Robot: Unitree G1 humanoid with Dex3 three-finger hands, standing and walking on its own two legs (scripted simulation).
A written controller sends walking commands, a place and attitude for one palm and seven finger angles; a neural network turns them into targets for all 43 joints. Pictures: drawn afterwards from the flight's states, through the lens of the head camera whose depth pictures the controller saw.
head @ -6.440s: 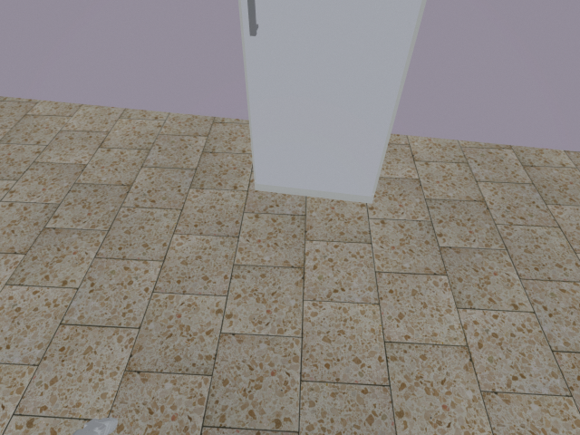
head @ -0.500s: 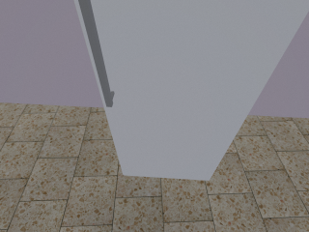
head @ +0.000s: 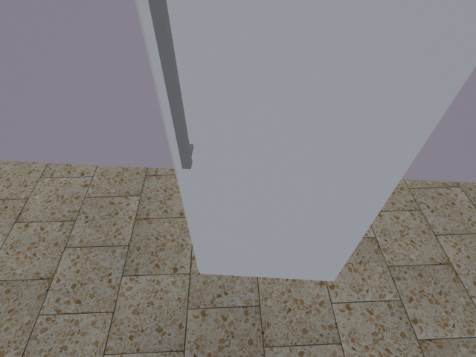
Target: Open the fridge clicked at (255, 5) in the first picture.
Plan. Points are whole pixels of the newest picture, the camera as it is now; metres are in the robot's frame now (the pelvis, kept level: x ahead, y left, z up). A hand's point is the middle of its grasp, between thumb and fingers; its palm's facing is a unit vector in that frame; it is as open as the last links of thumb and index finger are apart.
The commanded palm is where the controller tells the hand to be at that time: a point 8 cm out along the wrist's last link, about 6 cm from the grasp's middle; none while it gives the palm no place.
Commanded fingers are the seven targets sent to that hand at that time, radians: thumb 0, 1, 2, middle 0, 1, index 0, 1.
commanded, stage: come to a stop and stand still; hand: left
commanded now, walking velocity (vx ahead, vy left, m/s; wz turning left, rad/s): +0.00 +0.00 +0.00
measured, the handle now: (173, 67) +0.50 +0.14 +0.24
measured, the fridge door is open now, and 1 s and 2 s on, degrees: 0 0 0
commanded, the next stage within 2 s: look again from close up in 0.02 s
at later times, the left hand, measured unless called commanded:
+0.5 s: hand out of the picture +0.02 +0.17 -0.17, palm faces -0.01 -0.98 -0.21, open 7.4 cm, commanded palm none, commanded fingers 0.00 0.90 0.90 -0.20 -0.30 -0.20 -0.30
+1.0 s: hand out of the picture +0.10 +0.18 -0.13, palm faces +0.18 -0.95 -0.23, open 7.4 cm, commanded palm +0.11 +0.22 -0.06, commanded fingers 0.00 0.78 0.85 -0.21 -0.38 -0.21 -0.38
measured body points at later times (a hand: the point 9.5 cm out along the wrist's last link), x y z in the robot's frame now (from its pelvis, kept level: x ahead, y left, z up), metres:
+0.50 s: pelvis +0.01 -0.02 +0.00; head +0.03 -0.01 +0.45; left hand +0.03 +0.22 -0.16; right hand +0.04 -0.25 -0.15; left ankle +0.01 +0.10 -0.74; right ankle -0.03 -0.15 -0.74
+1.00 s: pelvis +0.01 -0.03 +0.00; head +0.03 -0.03 +0.45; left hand +0.08 +0.23 -0.11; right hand +0.07 -0.27 -0.14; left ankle +0.01 +0.10 -0.74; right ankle -0.03 -0.15 -0.74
